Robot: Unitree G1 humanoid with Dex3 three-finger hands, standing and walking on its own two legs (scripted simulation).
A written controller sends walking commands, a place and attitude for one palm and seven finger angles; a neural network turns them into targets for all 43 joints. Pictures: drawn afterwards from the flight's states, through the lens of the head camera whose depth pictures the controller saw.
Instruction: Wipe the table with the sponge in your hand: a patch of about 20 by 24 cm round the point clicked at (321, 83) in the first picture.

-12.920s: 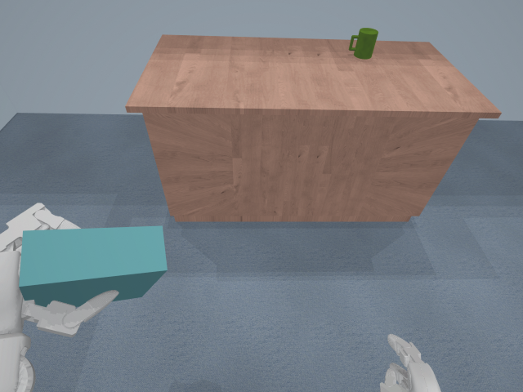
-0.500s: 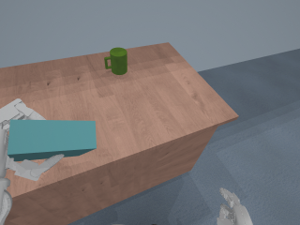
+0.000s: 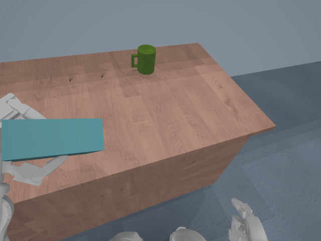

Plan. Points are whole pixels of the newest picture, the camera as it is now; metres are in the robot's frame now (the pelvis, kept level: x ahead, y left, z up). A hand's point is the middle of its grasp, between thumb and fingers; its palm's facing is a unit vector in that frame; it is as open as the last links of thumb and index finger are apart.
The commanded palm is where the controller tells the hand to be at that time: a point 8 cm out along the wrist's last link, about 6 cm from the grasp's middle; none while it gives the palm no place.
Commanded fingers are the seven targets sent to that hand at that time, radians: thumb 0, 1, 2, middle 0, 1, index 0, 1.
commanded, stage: come to a stop and stand still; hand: left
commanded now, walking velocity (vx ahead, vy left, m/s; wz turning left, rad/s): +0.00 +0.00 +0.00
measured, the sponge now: (68, 140) +0.24 +0.20 +0.17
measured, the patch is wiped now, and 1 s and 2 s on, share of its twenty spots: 0.00 0.00 0.00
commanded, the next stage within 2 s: look again from close up in 0.92 s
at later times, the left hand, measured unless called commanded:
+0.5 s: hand (55, 127) +0.25 +0.23 +0.19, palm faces +0.32 -0.83 -0.46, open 9.4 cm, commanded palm +0.20 +0.26 +0.20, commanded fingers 0.00 0.10 1.30 -1.20 -1.60 -1.20 -1.60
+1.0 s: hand (77, 121) +0.27 +0.19 +0.19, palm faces +0.34 -0.85 -0.41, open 9.4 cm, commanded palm +0.21 +0.23 +0.20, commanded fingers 0.00 0.10 1.30 -1.20 -1.60 -1.20 -1.60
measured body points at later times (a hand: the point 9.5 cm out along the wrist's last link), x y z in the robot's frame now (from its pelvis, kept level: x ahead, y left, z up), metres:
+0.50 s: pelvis +0.03 -0.02 +0.03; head +0.06 +0.00 +0.48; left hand +0.23 +0.27 +0.22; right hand +0.19 -0.25 -0.05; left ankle +0.07 +0.04 -0.71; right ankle +0.01 -0.12 -0.71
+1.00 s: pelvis +0.05 -0.04 +0.03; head +0.07 -0.03 +0.48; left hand +0.25 +0.24 +0.21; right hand +0.22 -0.27 -0.05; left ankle +0.07 +0.04 -0.71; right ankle +0.01 -0.12 -0.71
